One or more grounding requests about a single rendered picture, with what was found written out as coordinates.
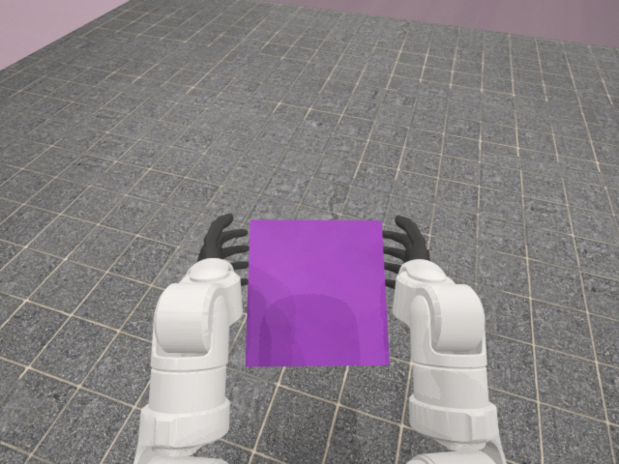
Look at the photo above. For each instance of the right robot forearm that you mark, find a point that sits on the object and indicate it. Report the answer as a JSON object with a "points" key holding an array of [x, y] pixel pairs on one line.
{"points": [[448, 350]]}

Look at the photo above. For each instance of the robot right hand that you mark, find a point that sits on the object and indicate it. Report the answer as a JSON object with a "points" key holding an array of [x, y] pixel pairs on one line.
{"points": [[414, 243]]}

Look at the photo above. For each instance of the carton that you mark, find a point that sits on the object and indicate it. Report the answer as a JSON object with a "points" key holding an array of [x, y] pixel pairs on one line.
{"points": [[316, 293]]}

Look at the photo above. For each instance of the left robot forearm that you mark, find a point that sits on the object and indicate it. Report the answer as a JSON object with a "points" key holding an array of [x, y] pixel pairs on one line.
{"points": [[187, 406]]}

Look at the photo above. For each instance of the robot left hand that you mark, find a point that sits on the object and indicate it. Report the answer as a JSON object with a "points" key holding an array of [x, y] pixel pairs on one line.
{"points": [[215, 238]]}

